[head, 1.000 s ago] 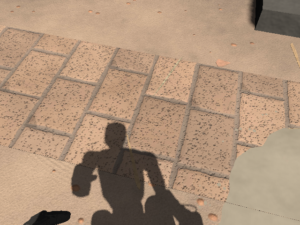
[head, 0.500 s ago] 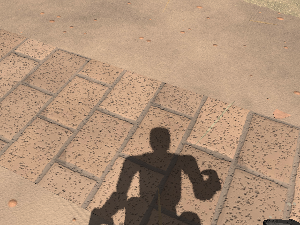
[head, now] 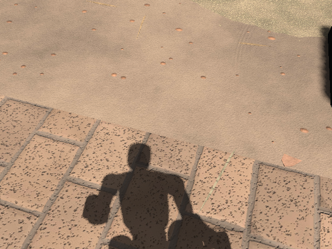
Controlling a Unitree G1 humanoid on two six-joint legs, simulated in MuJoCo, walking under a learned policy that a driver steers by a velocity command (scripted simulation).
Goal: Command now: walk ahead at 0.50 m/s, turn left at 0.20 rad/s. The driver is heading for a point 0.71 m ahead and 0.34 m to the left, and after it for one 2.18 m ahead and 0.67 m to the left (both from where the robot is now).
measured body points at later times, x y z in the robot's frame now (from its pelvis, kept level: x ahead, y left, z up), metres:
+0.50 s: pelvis +0.26 -0.04 +0.00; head +0.28 -0.03 +0.45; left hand +0.23 +0.25 -0.13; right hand +0.49 -0.25 -0.10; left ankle +0.37 +0.16 -0.68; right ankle +0.23 -0.15 -0.74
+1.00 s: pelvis +0.50 +0.11 +0.00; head +0.52 +0.14 +0.45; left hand +0.55 +0.44 -0.09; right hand +0.70 -0.11 -0.10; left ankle +0.44 +0.16 -0.74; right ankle +0.75 +0.03 -0.68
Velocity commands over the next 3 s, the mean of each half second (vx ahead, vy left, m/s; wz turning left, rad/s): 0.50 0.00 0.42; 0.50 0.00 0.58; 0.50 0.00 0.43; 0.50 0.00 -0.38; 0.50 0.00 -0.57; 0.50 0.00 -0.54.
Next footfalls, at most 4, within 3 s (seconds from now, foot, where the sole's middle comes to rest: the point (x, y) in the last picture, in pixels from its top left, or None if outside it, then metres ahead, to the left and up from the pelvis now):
0.14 right None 0.27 -0.15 -0.78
0.68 left None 0.47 0.17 -0.78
1.18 right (123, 175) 0.82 0.15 -0.78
1.64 left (42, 181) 0.81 0.51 -0.78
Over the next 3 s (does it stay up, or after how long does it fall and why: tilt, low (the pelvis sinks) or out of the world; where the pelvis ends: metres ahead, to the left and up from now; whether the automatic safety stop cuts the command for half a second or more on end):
stays up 1.45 0.59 0.00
